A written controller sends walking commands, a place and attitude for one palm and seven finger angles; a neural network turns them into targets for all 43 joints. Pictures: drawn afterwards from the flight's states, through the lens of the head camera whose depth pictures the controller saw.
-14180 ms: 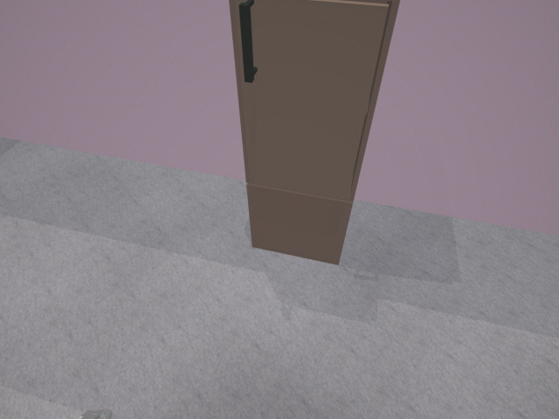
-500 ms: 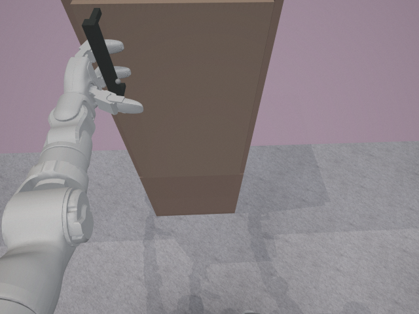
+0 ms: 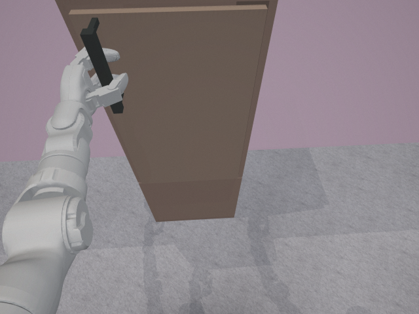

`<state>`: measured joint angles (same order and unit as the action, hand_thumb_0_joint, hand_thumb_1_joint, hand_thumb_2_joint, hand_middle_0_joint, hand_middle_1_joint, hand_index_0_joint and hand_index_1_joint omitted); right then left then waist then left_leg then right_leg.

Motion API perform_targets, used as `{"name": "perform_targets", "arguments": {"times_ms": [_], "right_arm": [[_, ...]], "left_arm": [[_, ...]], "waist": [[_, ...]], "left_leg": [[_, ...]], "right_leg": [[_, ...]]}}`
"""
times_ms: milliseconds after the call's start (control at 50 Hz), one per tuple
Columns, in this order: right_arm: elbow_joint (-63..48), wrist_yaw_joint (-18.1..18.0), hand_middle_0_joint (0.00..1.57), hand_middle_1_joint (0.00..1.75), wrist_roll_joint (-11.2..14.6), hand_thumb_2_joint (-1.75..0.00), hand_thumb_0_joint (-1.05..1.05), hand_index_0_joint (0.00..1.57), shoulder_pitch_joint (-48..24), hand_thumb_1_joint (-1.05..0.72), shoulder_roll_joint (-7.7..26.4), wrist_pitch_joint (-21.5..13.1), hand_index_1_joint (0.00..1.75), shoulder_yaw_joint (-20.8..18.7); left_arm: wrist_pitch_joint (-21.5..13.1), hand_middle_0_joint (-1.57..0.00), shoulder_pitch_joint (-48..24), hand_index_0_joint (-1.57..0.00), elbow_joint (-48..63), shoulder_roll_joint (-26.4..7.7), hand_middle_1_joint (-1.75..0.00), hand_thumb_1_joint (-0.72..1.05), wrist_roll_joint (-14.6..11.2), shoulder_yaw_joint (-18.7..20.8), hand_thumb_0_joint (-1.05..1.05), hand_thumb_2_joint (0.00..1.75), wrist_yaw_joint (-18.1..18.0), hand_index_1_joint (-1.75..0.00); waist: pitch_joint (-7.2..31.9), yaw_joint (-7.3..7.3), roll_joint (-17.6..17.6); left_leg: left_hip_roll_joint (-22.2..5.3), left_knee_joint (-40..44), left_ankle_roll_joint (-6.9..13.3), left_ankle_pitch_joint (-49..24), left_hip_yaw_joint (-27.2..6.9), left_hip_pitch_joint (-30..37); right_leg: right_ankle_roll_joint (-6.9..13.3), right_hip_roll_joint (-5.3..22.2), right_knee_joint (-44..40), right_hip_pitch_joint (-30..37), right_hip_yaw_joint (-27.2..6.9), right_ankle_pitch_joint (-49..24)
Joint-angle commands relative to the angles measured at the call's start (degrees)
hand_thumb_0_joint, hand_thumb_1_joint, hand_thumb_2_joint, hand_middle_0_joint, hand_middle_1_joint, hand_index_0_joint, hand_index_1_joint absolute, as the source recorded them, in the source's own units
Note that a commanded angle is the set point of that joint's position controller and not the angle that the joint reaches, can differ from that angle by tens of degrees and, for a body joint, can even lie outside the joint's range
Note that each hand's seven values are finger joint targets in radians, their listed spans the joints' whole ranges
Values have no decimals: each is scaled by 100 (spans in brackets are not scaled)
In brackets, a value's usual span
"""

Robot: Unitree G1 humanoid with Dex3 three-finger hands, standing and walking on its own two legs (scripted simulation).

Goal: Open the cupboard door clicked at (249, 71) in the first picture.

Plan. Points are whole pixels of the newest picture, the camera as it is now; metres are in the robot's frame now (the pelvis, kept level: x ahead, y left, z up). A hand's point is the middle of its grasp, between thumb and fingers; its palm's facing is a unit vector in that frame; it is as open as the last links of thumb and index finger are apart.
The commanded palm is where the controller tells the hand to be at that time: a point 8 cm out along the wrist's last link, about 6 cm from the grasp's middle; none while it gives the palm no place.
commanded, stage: close the thumb around the handle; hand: left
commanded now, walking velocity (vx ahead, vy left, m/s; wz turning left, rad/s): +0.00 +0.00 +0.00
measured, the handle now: (107, 70) +0.55 +0.18 +0.16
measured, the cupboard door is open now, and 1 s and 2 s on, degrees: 0 30 44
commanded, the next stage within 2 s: pull the door open along its arc in 0.16 s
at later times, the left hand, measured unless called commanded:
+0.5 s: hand (114, 93) +0.48 +0.15 +0.16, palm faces -0.01 -1.00 -0.01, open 5.8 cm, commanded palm +0.43 +0.20 +0.16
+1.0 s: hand (151, 143) +0.35 +0.07 +0.17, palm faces +0.37 -0.93 +0.05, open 6.0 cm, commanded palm +0.29 +0.11 +0.16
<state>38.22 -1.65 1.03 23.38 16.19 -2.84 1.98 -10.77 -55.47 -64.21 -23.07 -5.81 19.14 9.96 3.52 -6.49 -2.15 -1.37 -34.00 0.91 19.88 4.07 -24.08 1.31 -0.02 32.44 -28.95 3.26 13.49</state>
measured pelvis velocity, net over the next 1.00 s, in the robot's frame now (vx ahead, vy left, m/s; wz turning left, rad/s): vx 0.00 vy -0.01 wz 0.04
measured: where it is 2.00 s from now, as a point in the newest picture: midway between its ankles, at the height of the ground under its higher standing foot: outside the picture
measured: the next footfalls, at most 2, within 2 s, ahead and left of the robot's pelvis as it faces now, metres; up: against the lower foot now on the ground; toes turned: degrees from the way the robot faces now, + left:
none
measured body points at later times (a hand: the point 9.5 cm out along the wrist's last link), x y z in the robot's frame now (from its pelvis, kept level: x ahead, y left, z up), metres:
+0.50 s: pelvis +0.00 +0.00 +0.00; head +0.05 -0.01 +0.45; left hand +0.47 +0.20 +0.17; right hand +0.04 -0.26 -0.12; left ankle -0.04 +0.11 -0.73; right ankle +0.02 -0.11 -0.73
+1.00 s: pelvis +0.00 -0.01 +0.01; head -0.01 -0.04 +0.46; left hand +0.33 +0.12 +0.17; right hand +0.23 -0.21 -0.07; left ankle -0.04 +0.11 -0.73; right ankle +0.02 -0.11 -0.73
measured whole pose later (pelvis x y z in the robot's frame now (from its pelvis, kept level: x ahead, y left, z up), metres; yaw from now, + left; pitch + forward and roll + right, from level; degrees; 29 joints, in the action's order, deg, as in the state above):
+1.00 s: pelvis +0.00 -0.01 +0.01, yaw +2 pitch +0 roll +0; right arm 35.3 -0.3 -0.7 4.7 11.1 1.3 1.5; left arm 15.9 -16.6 -2.2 7.5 -1.6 -3.4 -28.1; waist 2.6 1.9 -3.4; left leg -1.1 -27.1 -0.4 17.6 2.0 -9.1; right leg 2.1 0.0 27.6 -14.0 5.2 13.4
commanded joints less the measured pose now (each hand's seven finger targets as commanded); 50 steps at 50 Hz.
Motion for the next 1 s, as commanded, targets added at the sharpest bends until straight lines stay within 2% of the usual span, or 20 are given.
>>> {"name": "perform_targets", "arguments": {"times_ms": [0, 60, 80, 200, 240, 260, 280, 440, 500, 580, 620, 660, 680, 720, 760, 800, 820, 860, 900, 980], "right_arm": [[-433, -96, 20, 30, 30, -90, 0, 20, 462, -90, 880, -166, 30, -320], [-424, -99, 20, 30, 36, -90, 0, 20, 433, -90, 868, -190, 30, -320], [-416, -98, 20, 30, 32, -90, 0, 20, 428, -90, 850, -201, 30, -316], [-396, -94, 20, 30, 14, -90, 0, 20, 452, -90, 870, -214, 30, -317], [-379, -88, 20, 30, 19, -90, 0, 20, 448, -90, 868, -225, 30, -319], [-370, -96, 20, 30, 19, -90, 0, 20, 455, -90, 879, -228, 30, -328], [-417, -85, 20, 30, 18, -90, 0, 20, 429, -90, 868, -221, 30, -309], [-734, -41, 20, 30, 83, -90, 0, 20, 108, -90, 820, -178, 30, -348], [-901, -22, 20, 30, 119, -90, 0, 20, -111, -90, 799, -156, 30, -366], [-1117, 5, 20, 30, 178, -90, 0, 20, -541, -90, 673, -155, 30, -354], [-1161, -4, 20, 30, 201, -90, 0, 20, -765, -90, 636, -132, 30, -317], [-1240, -17, 20, 30, 212, -90, 0, 20, -997, -90, 584, -135, 30, -301], [-1285, 3, 20, 30, 214, -90, 0, 20, -1252, -90, 436, -164, 30, -287], [-1209, 36, 20, 30, 177, -90, 0, 20, -1556, -90, 346, -151, 30, -258], [-1181, 58, 20, 30, 100, -90, 0, 20, -1697, -90, 272, -142, 30, -259], [-1174, 58, 20, 30, 15, -90, 0, 20, -1884, -90, 200, -74, 30, -262], [-1167, 70, 20, 30, -14, -90, 0, 20, -1989, -90, 138, -27, 30, -253], [-1136, 94, 20, 30, -92, -90, 0, 20, -2127, -90, 46, 76, 30, -243], [-1054, 77, 20, 30, -167, -90, 0, 20, -2288, -90, 4, 178, 30, -255], [-947, 108, 20, 30, -234, -90, 0, 20, -2438, -90, -114, 321, 30, -236]], "left_arm": [[-407, -40, -2944, -40, 1195, -1381, -135, 90, -86, 90, 0, 90, 26, -135], [-433, -40, -3133, -40, 1271, -1349, -135, 90, -69, 39, 0, 90, 35, -135], [-416, -40, -3144, -40, 1215, -1159, -135, 90, -72, -97, 0, 90, 39, -135], [-462, -40, -3211, -40, 1172, -1133, -135, 90, -86, -103, 0, 90, -43, -135], [-483, -40, -3277, -40, 1204, -1141, -135, 90, -61, -114, 0, 90, -38, -135], [-481, -40, -3184, -40, 1129, -1335, -135, 90, -42, 60, 0, 90, -61, -135], [-465, -40, -2994, -40, 1088, -1275, -135, 90, -30, 8, 0, 90, -33, -135], [-318, -40, -1669, -40, 2232, -1079, -135, 90, -287, 70, 0, 90, 95, -135], [-85, -40, -814, -40, 2761, -928, -135, 90, -414, 108, 0, 90, 86, -135], [266, -40, 214, -40, 4086, -615, -135, 90, -521, 34, 0, 90, 28, -135], [476, -40, 661, -40, 4392, -456, -135, 90, -542, -58, 0, 90, -52, -135], [651, -40, 1011, -40, 4925, -284, -135, 90, -554, -146, 0, 90, -161, -135], [801, -40, 1010, -40, 5431, -177, -135, 90, -758, 370, 0, 90, -808, -135], [1115, -40, 1384, -40, 5822, 468, -135, 90, -602, -62, 0, 90, -1582, -135], [1349, -40, 1668, -40, 6375, 987, -135, 90, -450, -368, 0, 90, -2200, -135], [1571, -40, 1793, -40, 6942, 1300, -135, 90, -128, -719, 0, 90, -2773, -135], [1711, -40, 1768, -40, 7237, 1557, -135, 90, 61, -1046, 0, 90, -3032, -135], [2040, -40, 1972, -40, 7476, 2038, -135, 90, 330, -1494, 0, 90, -3514, -135], [2291, -40, 1834, -40, 7554, 2420, -135, 90, 531, -1874, 0, 90, -3947, -135], [2512, -40, 1965, -40, 7740, 3101, -135, 90, 864, -2674, 0, 90, -4244, -135]], "waist": [[2025, -81, 147], [2100, -81, -85], [2088, -122, -81], [2091, -149, 148], [2146, -134, 15], [2156, -87, 75], [2170, -29, -74], [2455, 326, 4], [2242, 487, 332], [2189, 722, 157], [1757, 732, 197], [1677, 790, 306], [1687, 1098, 322], [1284, 1015, 396], [1368, 1029, 595], [1496, 1042, 565], [1466, 989, 348], [1403, 970, 338], [1212, 834, 729], [1106, 770, 671]], "left_leg": [[131, 299, 135, -1787, -340, 475], [135, 290, 112, -1753, -378, 588], [135, 275, 108, -1786, -384, 642], [123, 241, 109, -1890, -424, 634], [123, 256, 89, -1870, -445, 670], [124, 244, 95, -1855, -438, 640], [140, 259, 87, -1827, -414, 600], [99, 320, 103, -2484, -317, 818], [78, 434, 128, -2573, -264, 758], [70, 578, 98, -2756, -200, 971], [78, 676, 94, -2477, -171, 919], [88, 776, 84, -2223, -169, 987], [127, 792, 34, -2128, -196, 861], [97, 887, -10, -1847, -212, 894], [94, 901, -35, -1930, -210, 1020], [99, 864, -35, -2036, -210, 1179], [97, 865, -44, -2084, -200, 1267], [110, 871, -67, -2122, -221, 1365], [104, 848, -54, -1972, -301, 1415], [150, 799, -37, -1944, -336, 1640]], "right_leg": [[32, -85, -136, 1532, -207, -2007], [41, -83, -120, 1417, -224, -1899], [40, -86, -120, 1349, -208, -1900], [28, -96, -92, 1321, -184, -1931], [36, -91, -82, 1302, -190, -1892], [37, -92, -82, 1328, -200, -1886], [50, -84, -69, 1373, -215, -1883], [70, -86, -53, 1955, -198, -2457], [71, -78, -120, 2206, -159, -2575], [79, -35, -195, 2486, -157, -2717], [65, -20, -287, 2419, -133, -2544], [68, -8, -350, 2495, -126, -2359], [51, -19, -426, 2519, -92, -2087], [15, -5, -555, 2326, -69, -1628], [0, 7, -569, 2448, -74, -1678], [-6, 55, -571, 2593, -104, -1721], [0, 88, -581, 2565, -117, -1761], [19, 110, -640, 2604, -89, -1750], [6, 154, -809, 2573, -68, -1559], [47, 191, -903, 2508, -129, -1560]]}}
